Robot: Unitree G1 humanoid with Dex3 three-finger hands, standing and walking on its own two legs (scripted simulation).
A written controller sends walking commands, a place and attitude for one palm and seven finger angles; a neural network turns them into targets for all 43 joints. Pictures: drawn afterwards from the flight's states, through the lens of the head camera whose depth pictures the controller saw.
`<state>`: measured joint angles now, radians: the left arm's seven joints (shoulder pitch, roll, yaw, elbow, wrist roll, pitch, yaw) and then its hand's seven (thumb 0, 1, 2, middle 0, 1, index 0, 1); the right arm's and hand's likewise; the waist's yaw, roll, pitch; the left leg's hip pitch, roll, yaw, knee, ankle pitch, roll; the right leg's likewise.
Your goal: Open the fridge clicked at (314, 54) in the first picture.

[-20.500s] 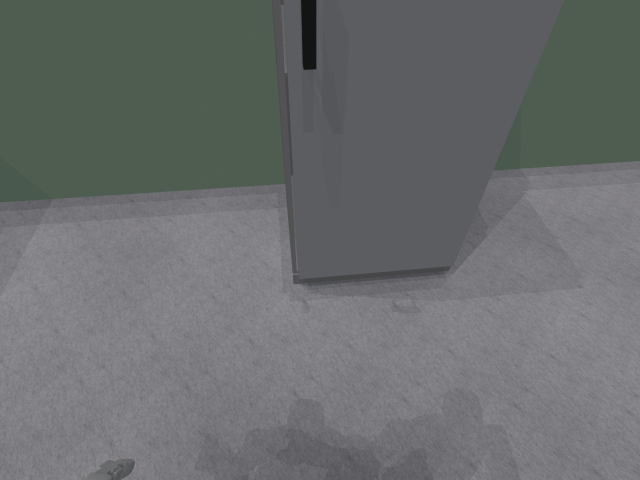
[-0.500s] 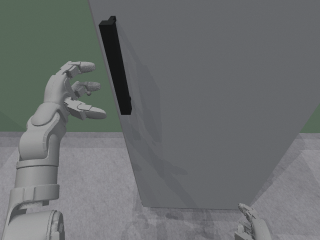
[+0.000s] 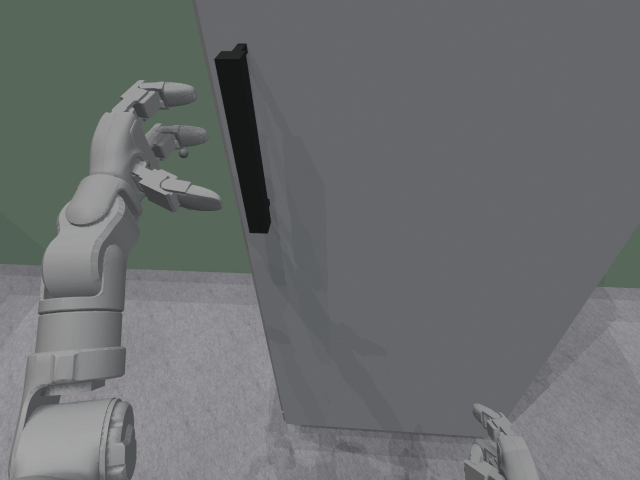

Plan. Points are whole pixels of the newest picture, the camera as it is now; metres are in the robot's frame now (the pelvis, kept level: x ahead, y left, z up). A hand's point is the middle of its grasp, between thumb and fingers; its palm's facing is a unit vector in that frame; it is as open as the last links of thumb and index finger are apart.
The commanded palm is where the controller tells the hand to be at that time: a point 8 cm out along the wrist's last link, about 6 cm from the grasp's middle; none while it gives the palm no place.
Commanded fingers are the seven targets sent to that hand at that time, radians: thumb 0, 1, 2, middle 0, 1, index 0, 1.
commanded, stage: feel for the door with the fingertips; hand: left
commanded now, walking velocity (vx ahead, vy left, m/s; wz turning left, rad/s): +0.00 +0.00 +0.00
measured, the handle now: (251, 146) +0.45 +0.12 +0.24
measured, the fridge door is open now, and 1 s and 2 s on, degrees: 0 0 0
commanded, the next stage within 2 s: slide the fingers in behind the handle in 0.70 s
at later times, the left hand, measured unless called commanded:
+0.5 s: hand (217, 162) +0.39 +0.15 +0.25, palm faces +0.04 -1.00 -0.04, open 14.0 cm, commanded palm +0.36 +0.20 +0.25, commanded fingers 0.00 -0.50 0.30 -0.30 -1.20 -0.30 -1.20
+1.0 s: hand (217, 158) +0.40 +0.15 +0.25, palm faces +0.02 -1.00 -0.02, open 13.7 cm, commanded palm +0.37 +0.20 +0.25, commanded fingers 0.00 -0.50 0.30 -0.30 -1.20 -0.30 -1.20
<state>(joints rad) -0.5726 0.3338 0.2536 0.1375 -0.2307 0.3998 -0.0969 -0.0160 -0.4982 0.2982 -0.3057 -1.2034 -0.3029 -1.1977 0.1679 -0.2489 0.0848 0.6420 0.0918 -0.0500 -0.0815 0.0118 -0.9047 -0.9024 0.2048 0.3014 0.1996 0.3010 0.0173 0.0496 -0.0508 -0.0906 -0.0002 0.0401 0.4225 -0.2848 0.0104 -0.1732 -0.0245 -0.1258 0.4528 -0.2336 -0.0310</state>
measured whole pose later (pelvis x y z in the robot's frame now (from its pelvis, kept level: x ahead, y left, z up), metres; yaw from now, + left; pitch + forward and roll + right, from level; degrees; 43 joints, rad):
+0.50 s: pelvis +0.01 +0.00 +0.00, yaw +0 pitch -2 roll +0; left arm -0.61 0.30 0.22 0.18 -0.21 0.50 -0.06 -0.01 -0.50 0.30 -0.30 -1.20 -0.30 -1.20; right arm 0.17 -0.27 0.07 0.64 0.09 -0.01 -0.07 0.01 -0.91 -0.90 0.20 0.30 0.20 0.30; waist 0.00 0.07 -0.04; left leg -0.10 0.00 0.05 0.42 -0.29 0.01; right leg -0.18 -0.02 -0.12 0.45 -0.23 -0.03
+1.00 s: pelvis +0.00 +0.01 +0.00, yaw +0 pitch -2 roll +0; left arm -0.72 0.28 0.18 0.35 -0.20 0.41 -0.05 -0.01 -0.50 0.30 -0.36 -1.26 -0.34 -1.23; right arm 0.19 -0.25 0.07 0.67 0.09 -0.03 -0.08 0.01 -0.91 -0.90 0.21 0.30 0.20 0.30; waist 0.01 0.05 -0.03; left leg -0.11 -0.01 0.04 0.42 -0.28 0.02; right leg -0.19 -0.04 -0.12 0.44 -0.22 -0.02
